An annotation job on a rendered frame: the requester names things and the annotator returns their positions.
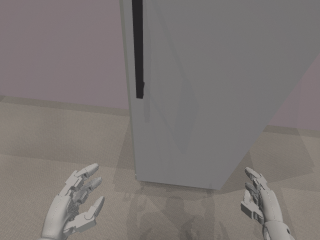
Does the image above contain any handle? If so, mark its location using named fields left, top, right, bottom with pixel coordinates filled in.
left=132, top=0, right=145, bottom=99

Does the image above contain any robot right hand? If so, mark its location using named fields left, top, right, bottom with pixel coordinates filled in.
left=241, top=167, right=284, bottom=226

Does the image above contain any fridge door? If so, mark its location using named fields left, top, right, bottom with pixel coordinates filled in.
left=123, top=0, right=320, bottom=190

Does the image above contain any right robot forearm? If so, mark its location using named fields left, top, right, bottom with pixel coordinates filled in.
left=262, top=220, right=295, bottom=240

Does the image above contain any robot left hand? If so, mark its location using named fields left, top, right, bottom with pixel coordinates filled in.
left=41, top=163, right=105, bottom=240

